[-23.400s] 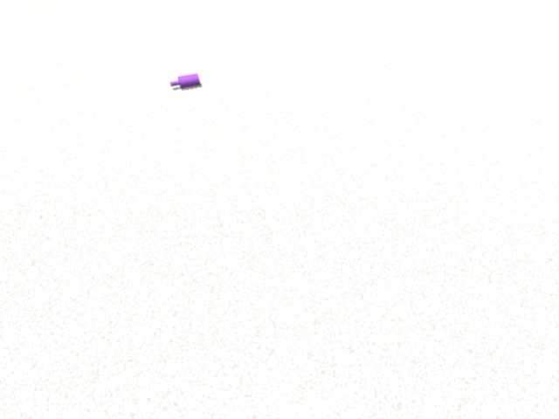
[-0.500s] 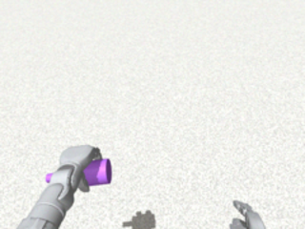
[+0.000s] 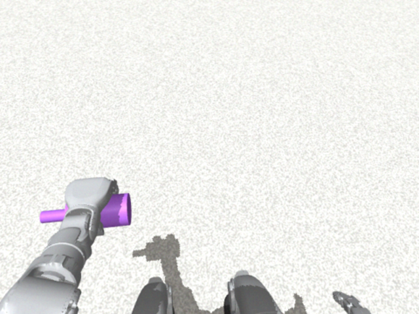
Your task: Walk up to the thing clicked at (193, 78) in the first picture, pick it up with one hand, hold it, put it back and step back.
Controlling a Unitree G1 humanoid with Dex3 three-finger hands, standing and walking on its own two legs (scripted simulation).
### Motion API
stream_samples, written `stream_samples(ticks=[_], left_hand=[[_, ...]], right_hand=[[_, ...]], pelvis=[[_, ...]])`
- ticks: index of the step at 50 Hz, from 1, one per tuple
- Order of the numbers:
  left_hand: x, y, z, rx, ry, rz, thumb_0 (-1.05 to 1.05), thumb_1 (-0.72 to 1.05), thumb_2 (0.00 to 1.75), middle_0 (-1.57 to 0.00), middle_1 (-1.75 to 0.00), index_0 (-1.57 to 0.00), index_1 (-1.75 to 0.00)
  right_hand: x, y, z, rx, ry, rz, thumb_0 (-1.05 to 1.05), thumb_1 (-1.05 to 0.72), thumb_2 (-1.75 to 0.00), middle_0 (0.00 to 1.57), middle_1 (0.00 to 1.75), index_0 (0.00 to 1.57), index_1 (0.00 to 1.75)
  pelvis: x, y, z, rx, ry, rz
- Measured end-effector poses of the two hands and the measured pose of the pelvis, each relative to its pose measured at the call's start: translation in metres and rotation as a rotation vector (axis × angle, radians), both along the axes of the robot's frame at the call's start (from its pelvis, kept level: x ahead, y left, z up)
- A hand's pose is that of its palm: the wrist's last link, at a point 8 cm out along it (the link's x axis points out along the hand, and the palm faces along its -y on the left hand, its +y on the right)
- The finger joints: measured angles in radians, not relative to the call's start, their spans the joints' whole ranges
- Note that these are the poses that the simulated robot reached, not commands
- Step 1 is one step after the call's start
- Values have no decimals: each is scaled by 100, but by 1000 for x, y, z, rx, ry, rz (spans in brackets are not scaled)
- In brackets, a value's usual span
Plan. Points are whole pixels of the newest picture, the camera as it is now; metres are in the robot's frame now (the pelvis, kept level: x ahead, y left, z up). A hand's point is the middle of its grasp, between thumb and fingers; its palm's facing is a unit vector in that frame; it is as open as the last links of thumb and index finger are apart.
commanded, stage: crouch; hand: left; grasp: from above
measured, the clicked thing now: (87, 212) +0.36 +0.26 -0.14
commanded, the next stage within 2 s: lower in 1.40 s
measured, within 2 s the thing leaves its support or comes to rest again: neither
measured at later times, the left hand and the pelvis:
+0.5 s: hand (117, 219) +0.41 +0.24 -0.35, palm faces -0.45 -0.01 -0.89, open 10.0 cm; pelvis -0.03 +0.01 -0.20, yaw -2 degrees
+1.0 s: hand (122, 221) +0.43 +0.25 -0.46, palm faces -0.47 -0.03 -0.88, open 9.9 cm; pelvis -0.04 +0.01 -0.29, yaw -4 degrees
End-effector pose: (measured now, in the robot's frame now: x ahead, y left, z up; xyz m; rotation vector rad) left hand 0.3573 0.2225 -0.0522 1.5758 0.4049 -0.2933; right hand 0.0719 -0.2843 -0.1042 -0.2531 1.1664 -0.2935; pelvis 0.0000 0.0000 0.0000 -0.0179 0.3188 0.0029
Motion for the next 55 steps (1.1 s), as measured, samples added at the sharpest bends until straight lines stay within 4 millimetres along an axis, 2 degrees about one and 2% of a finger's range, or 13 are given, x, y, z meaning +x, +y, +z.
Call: stream_samples(ticks=[7,12,16,21,28,34,39,55], left_hand=[[28,8,-71,12,-20,27,-2,6,32,-79,-32,-80,-31],[38,11,-121,3,0,44,-2,5,35,-78,-34,-79,-33],[42,14,-161,-1,26,39,-2,4,36,-77,-36,-78,-35],[48,17,-210,-15,40,28,-2,5,35,-76,-37,-77,-36],[59,22,-264,-27,19,24,-2,6,33,-75,-39,-76,-38],[67,26,-296,-27,21,39,-2,7,32,-75,-39,-76,-38],[73,29,-316,-27,30,48,-2,6,33,-75,-38,-76,-37],[85,31,-363,-32,46,39,-2,6,33,-75,-39,-76,-38]], right_hand=[[-47,3,-68,-19,105,-56,1,-90,-90,20,30,21,30],[-66,17,-116,6,156,-64,1,-90,-90,20,30,21,30],[-70,26,-151,28,172,-50,1,-90,-90,20,30,21,30],[-65,31,-190,42,175,-8,1,-90,-90,20,30,21,30],[-52,26,-230,30,179,58,1,-90,-90,20,30,21,30],[-47,18,-250,11,184,89,1,-90,-90,20,30,21,30],[-51,13,-262,2,200,95,1,-90,-90,20,30,21,30],[-95,16,-301,22,300,66,0,-90,-90,20,30,21,30]], pelvis=[[-13,5,-66,-12,142,-8],[-20,8,-108,-19,211,-8],[-26,10,-140,-25,253,-7],[-31,9,-178,-33,300,-5],[-34,7,-220,-47,336,-8],[-35,6,-245,-54,346,-13],[-37,6,-262,-57,344,-18],[-46,7,-308,-66,318,-33]])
